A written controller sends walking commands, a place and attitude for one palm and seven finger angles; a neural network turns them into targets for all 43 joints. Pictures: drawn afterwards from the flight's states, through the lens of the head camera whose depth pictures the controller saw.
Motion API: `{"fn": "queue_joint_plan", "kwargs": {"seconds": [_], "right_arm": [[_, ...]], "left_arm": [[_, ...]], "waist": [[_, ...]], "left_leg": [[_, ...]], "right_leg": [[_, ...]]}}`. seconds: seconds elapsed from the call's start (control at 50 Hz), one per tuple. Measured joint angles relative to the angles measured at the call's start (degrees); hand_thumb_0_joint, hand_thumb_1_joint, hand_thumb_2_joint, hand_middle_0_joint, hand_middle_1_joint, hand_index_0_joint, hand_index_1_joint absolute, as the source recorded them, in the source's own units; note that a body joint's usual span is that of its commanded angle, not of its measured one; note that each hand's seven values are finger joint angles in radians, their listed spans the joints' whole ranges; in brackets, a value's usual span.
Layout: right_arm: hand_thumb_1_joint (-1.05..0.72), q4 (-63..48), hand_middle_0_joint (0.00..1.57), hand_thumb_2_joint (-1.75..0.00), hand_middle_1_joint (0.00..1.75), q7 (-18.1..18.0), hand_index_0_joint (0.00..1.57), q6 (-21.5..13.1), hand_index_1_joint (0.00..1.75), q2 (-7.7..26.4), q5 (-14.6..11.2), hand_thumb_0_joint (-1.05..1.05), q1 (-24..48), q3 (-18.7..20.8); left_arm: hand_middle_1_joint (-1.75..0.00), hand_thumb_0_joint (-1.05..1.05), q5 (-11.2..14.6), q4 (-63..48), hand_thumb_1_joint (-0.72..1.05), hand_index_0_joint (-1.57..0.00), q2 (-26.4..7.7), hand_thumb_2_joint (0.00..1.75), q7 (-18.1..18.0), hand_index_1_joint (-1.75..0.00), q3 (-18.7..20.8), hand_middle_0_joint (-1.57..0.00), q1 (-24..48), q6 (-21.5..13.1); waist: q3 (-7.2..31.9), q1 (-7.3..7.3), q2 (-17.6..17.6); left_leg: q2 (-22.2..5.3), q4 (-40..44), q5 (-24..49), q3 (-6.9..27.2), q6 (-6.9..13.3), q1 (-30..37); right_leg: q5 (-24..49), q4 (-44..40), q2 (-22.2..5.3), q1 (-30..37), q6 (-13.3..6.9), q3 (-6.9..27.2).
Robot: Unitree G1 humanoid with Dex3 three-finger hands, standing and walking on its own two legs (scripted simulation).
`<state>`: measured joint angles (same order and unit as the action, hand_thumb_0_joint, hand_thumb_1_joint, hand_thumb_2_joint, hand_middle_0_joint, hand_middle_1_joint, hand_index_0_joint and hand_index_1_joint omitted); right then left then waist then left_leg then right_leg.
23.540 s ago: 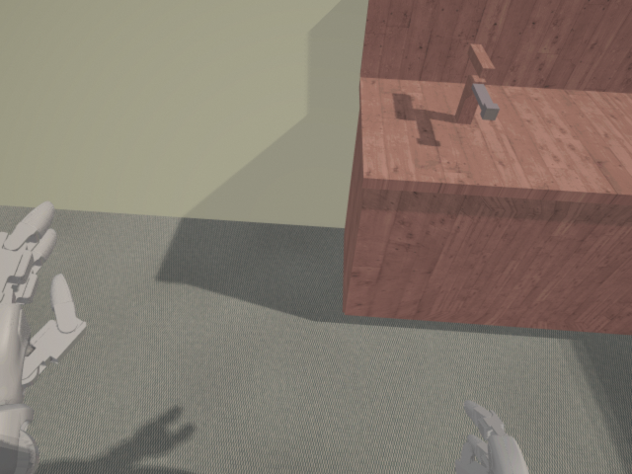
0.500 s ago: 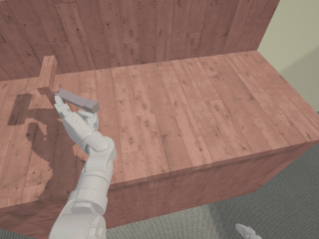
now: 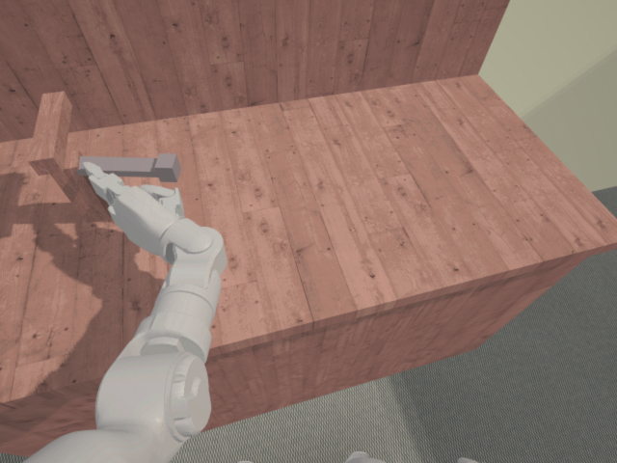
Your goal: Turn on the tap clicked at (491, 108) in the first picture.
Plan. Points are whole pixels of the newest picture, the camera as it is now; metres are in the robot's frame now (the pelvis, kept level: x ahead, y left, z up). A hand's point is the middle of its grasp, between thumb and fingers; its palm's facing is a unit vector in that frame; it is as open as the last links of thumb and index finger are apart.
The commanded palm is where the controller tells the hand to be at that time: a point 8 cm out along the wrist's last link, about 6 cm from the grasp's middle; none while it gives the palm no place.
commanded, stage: push the lever round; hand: left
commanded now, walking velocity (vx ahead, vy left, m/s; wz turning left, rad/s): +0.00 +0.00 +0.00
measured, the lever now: (168, 168) +0.50 +0.19 +0.09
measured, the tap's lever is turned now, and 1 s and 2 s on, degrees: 74 86 86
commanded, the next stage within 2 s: lift the hand up off the lever in 0.26 s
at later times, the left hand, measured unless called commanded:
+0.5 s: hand (177, 177) +0.49 +0.18 +0.08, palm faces +0.80 -0.59 -0.10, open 8.0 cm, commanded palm +0.43 +0.19 +0.08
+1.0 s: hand (172, 179) +0.47 +0.18 +0.09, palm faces +0.79 -0.61 -0.09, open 7.8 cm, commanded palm +0.41 +0.19 +0.10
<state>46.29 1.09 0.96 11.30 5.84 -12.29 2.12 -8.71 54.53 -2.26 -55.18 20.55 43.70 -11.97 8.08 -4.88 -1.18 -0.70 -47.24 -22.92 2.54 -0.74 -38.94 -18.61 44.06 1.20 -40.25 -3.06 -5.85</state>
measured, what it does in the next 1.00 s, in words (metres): stands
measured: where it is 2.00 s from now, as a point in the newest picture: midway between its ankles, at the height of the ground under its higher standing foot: outside the picture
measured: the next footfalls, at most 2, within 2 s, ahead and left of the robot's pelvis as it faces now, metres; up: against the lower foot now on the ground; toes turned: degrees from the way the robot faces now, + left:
none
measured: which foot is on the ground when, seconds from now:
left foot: down 0.00-1.00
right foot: down 0.00-1.00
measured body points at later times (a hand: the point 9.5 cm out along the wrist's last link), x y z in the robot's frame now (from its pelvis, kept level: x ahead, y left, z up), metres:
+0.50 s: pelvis +0.01 +0.00 +0.00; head +0.08 +0.01 +0.44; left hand +0.44 +0.21 +0.09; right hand +0.05 -0.26 -0.13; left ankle +0.00 +0.13 -0.70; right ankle +0.03 -0.09 -0.70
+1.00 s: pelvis +0.01 +0.01 +0.01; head +0.07 +0.02 +0.46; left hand +0.42 +0.21 +0.10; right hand +0.11 -0.23 -0.12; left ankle +0.00 +0.13 -0.70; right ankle +0.03 -0.09 -0.70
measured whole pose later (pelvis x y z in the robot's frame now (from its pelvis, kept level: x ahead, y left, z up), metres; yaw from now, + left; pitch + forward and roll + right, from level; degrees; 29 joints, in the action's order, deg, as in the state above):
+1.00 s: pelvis +0.01 +0.01 +0.01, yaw +0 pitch +13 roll -1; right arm 45.6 3.0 0.7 10.9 6.0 -11.6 2.6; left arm -7.4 49.5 -0.2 -53.6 18.8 42.9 -6.7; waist 8.2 -3.7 -1.5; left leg -0.3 -44.3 -22.9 2.2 -0.1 -34.7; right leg -18.4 40.8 0.9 -35.8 -2.2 -5.4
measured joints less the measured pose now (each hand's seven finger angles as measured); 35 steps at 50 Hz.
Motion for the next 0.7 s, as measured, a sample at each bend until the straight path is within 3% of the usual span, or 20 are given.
{"fn": "queue_joint_plan", "kwargs": {"seconds": [0.26,0.4,0.7], "right_arm": [[-0.91,0.0,0.2,-0.9,0.3,0.5,0.2,-0.5,0.3,0.6,0.2,0.01,-2.0,0.4],[-0.91,-0.2,0.2,-0.9,0.3,1.0,0.2,-0.8,0.3,0.7,0.3,0.01,-2.6,0.6],[-0.91,-0.4,0.2,-0.9,0.3,2.5,0.2,-0.3,0.3,0.3,0.5,0.01,-3.4,1.1]], "left_arm": [[-0.15,0.02,-1.4,5.4,0.9,-0.03,-2.7,0.9,-1.4,-0.1,3.1,-0.15,4.3,-1.6],[-0.15,0.02,-1.1,7.3,0.9,-0.06,-5.0,0.9,0.4,-0.11,4.2,-0.15,6.2,-1.6],[-0.15,0.02,0.8,-1.1,0.9,-0.15,-1.1,0.9,1.9,-0.14,2.0,-0.15,0.3,0.7]], "waist": [[0.4,-1.71,0.0],[0.7,-2.44,0.1],[0.8,-0.86,-0.4]], "left_leg": [[-0.5,0.6,0.3,-0.5,-0.2,-1.3],[-0.6,0.7,0.4,-0.4,-0.2,-2.0],[-0.3,1.8,-0.3,-0.9,0.4,1.1]], "right_leg": [[0.5,-0.4,0.5,-1.6,-0.2,0.4],[0.7,-0.8,0.6,-2.2,-0.3,0.4],[0.3,-2.3,0.4,1.0,0.5,0.9]]}}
